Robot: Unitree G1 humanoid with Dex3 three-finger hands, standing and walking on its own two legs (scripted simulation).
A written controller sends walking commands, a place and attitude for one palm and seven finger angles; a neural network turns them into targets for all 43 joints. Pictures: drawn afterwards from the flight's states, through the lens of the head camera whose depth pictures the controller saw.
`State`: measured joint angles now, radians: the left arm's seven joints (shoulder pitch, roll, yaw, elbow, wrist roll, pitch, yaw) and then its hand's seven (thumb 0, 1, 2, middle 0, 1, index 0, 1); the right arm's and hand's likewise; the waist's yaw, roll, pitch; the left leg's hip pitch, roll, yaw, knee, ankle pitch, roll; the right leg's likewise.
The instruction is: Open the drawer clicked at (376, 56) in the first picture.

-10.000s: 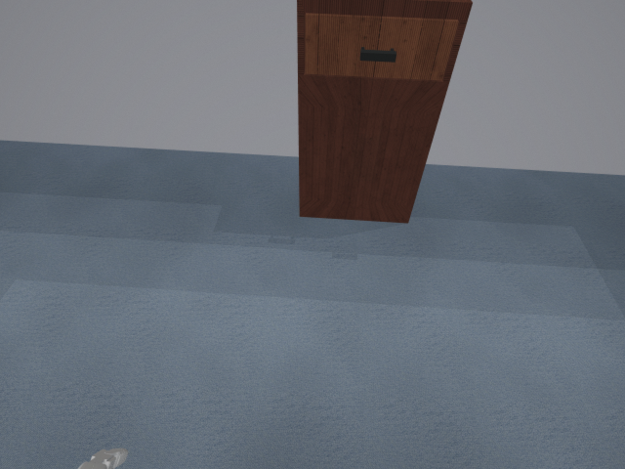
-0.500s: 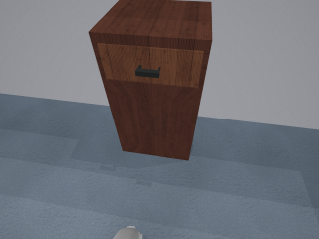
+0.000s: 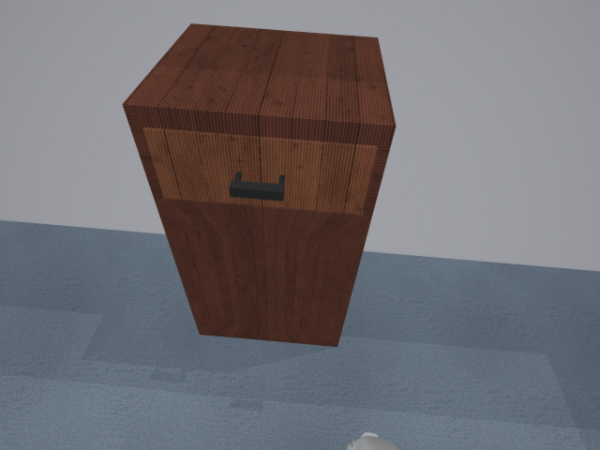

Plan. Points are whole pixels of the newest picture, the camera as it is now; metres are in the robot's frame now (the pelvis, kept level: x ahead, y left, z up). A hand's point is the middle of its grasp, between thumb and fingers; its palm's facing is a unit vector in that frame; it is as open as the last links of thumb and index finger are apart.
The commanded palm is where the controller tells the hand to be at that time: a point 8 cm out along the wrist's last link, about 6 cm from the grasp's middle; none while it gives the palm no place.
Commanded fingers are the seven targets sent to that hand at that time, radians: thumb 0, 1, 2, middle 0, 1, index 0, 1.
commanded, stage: come to a stop and stand still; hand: left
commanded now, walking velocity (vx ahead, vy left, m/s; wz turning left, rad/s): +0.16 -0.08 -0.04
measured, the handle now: (258, 184) +0.61 +0.11 -0.01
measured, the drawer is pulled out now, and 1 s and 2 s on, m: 0.00 0.00 0.00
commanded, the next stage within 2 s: look again from close up in 1.46 s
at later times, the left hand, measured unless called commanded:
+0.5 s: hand out of the picture +0.14 +0.14 -0.16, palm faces +0.06 -0.96 -0.27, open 7.2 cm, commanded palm none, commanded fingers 0.00 0.90 0.90 -0.20 -0.30 -0.20 -0.30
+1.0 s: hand out of the picture -0.01 +0.16 -0.18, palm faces +0.01 -0.98 -0.18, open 7.3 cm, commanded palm none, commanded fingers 0.00 0.90 0.90 -0.20 -0.30 -0.20 -0.30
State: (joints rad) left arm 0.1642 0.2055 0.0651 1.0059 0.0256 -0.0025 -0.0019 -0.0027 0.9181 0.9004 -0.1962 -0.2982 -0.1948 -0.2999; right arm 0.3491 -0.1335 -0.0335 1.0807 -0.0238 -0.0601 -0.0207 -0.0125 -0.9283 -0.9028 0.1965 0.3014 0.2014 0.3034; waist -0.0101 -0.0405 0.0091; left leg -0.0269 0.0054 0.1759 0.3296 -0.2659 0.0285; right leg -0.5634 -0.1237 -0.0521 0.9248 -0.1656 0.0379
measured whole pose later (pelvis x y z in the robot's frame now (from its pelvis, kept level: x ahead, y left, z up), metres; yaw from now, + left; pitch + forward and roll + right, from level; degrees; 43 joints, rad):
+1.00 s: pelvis +0.02 -0.02 +0.00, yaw -1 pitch +1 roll +1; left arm 0.33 0.18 0.04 1.13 0.02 0.05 0.00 0.00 0.91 0.90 -0.20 -0.30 -0.20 -0.30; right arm 0.35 -0.10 -0.01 1.08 -0.03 -0.01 -0.04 0.01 -0.91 -0.90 0.20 0.30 0.20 0.30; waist -0.03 -0.03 0.01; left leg -0.13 0.02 0.05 0.35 -0.23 -0.01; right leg -0.30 -0.03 -0.03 0.71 -0.41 0.04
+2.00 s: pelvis -0.01 -0.03 +0.00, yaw +1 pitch -3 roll -1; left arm 0.41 0.11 -0.02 1.11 0.02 -0.01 0.05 0.00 0.91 0.90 -0.20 -0.30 -0.20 -0.30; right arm 0.36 -0.11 0.02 1.15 -0.01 0.01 -0.02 0.00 -0.91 -0.90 0.20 0.30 0.20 0.30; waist -0.01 -0.01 0.00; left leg -0.17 -0.01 0.10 0.43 -0.21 0.06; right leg -0.14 -0.01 -0.08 0.41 -0.22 -0.01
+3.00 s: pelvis +0.10 -0.01 +0.00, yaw -2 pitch +0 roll -1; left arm 0.28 0.17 0.06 1.04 0.04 0.02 0.00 0.01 0.93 0.90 -0.20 -0.30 -0.20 -0.30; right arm 0.36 -0.09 -0.01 1.10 -0.03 -0.05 -0.04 0.00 -0.91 -0.90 0.20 0.30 0.20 0.30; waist -0.03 -0.03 0.03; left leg -0.19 0.07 0.17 0.44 -0.24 0.02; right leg -0.48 -0.08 -0.06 0.98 -0.31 0.02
